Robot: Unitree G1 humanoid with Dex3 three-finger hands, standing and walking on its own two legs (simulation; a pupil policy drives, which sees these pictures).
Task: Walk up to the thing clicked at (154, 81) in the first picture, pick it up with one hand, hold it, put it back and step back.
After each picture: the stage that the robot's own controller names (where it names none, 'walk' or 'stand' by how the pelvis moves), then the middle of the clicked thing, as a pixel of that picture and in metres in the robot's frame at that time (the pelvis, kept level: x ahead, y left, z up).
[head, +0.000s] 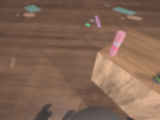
stand; out of the picture +0.43 -0.54 -0.05
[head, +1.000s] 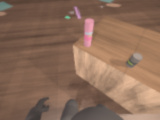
sink last; (133, 60) +0.51 -0.30 -0.02
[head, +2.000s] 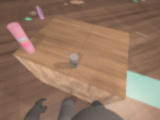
rise first; (74, 61) +0.41 +0.15 -0.01
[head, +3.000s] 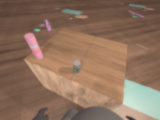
stand; (76, 66) +0.43 +0.14 -0.04
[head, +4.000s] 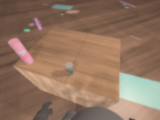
stand; (69, 69) +0.40 +0.17 -0.05
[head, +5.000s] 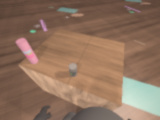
stand; (73, 70) +0.40 +0.15 -0.06
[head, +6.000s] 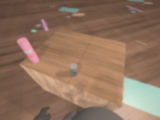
stand; (73, 70) +0.40 +0.15 -0.06
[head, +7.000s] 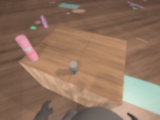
rise first; (73, 68) +0.40 +0.15 -0.05
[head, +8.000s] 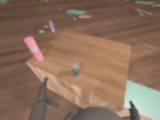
rise first; (75, 69) +0.40 +0.15 -0.05
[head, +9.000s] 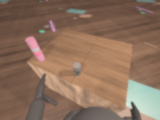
go down; (77, 69) +0.41 +0.14 -0.05
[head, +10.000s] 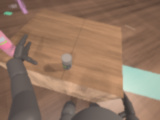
go down; (67, 62) +0.40 +0.14 +0.01
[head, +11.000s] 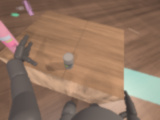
approach; (68, 61) +0.41 +0.14 +0.02
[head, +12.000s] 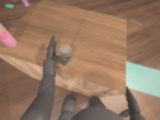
close in; (66, 54) +0.43 +0.14 +0.05
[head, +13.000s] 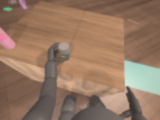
lift; (64, 52) +0.45 +0.15 +0.06
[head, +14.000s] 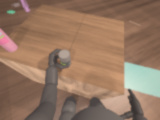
lift; (65, 59) +0.40 +0.15 +0.05
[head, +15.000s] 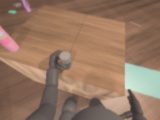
lift; (66, 60) +0.39 +0.15 +0.04
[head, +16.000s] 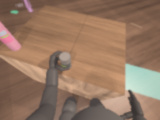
lift; (65, 61) +0.39 +0.15 +0.04
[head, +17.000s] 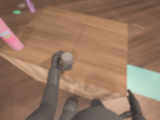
lift; (67, 61) +0.39 +0.14 +0.04
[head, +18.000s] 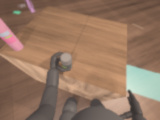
lift; (66, 62) +0.38 +0.15 +0.04
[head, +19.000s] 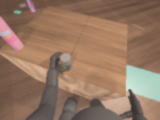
lift; (66, 62) +0.38 +0.15 +0.04
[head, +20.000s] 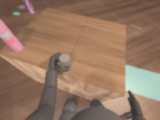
lift; (65, 63) +0.38 +0.16 +0.03
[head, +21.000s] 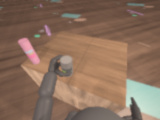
hold; (67, 66) +0.30 +0.15 +0.16
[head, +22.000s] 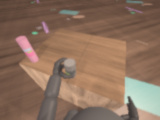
hold; (70, 68) +0.31 +0.14 +0.12
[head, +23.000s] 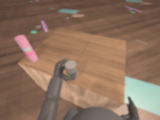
hold; (71, 70) +0.30 +0.13 +0.10
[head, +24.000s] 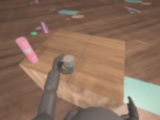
crouch; (69, 65) +0.33 +0.14 +0.12
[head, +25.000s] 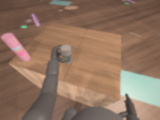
lower; (66, 54) +0.42 +0.15 +0.10
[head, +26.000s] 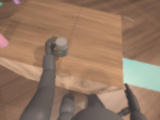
lower; (62, 47) +0.47 +0.15 +0.06
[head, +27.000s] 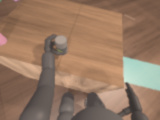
lower; (61, 46) +0.48 +0.15 +0.06
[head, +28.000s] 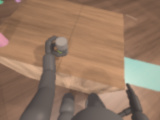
lower; (62, 47) +0.47 +0.15 +0.06
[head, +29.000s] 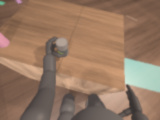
lower; (62, 48) +0.47 +0.15 +0.06
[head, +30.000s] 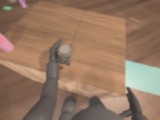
withdraw; (65, 54) +0.43 +0.14 +0.05
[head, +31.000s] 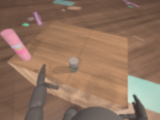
sink last; (73, 65) +0.40 +0.13 +0.01
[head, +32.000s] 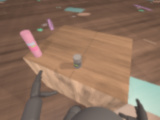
stand; (77, 61) +0.45 +0.14 +0.01
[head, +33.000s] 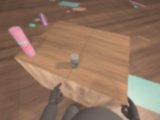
stand; (74, 61) +0.43 +0.14 +0.02
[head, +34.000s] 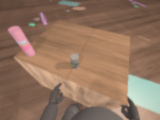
stand; (74, 61) +0.43 +0.14 +0.02
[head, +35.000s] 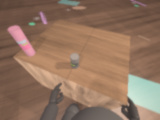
stand; (74, 61) +0.43 +0.14 +0.01
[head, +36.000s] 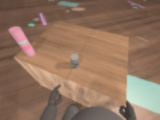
stand; (74, 61) +0.43 +0.14 +0.01
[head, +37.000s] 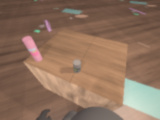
stand; (77, 66) +0.44 +0.13 -0.05
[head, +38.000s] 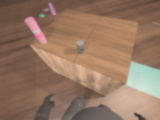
walk; (80, 47) +0.56 +0.13 -0.03
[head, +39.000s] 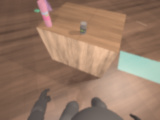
walk; (83, 28) +0.85 +0.11 -0.03
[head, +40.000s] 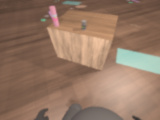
stand; (83, 25) +1.10 +0.19 -0.04
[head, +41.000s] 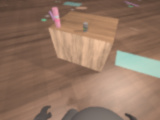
stand; (85, 27) +1.10 +0.14 -0.05
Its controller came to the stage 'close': yes
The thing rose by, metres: 0.18
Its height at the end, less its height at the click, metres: +0.00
